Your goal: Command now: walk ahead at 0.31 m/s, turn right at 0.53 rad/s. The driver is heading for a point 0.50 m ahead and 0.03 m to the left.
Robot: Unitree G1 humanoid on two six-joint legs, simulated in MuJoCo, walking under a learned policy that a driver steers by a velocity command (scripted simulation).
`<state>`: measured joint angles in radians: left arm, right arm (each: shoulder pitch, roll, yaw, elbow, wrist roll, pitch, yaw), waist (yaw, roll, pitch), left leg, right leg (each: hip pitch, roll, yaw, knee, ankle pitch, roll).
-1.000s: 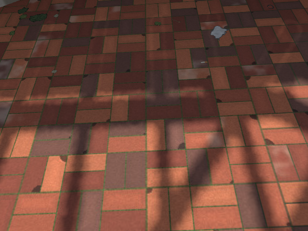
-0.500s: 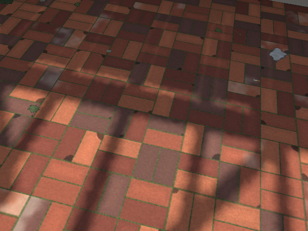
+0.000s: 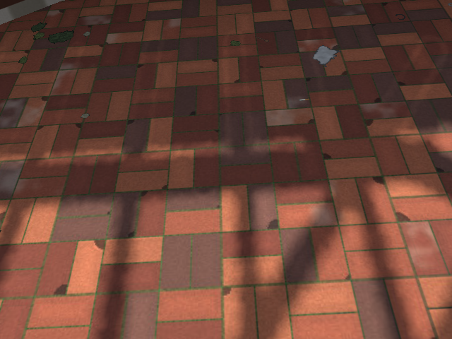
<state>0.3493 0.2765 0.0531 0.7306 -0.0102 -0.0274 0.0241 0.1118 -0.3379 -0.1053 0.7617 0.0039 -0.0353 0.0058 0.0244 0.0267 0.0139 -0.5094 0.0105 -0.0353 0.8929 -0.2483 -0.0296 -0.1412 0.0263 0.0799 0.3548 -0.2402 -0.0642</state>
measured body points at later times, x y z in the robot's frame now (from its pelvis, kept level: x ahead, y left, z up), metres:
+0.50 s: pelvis +0.21 +0.04 +0.00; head +0.23 +0.05 +0.45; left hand +0.40 +0.28 -0.11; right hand +0.20 -0.23 -0.12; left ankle +0.18 +0.15 -0.75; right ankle +0.25 -0.12 -0.68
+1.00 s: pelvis +0.42 -0.04 -0.01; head +0.45 -0.05 +0.44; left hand +0.59 +0.19 -0.12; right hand +0.49 -0.33 -0.14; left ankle +0.48 +0.11 -0.72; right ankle +0.47 -0.14 -0.75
